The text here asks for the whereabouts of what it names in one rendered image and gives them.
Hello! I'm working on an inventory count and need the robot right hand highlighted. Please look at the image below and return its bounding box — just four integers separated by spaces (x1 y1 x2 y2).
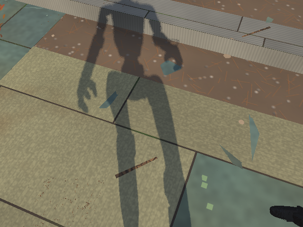
270 205 303 227

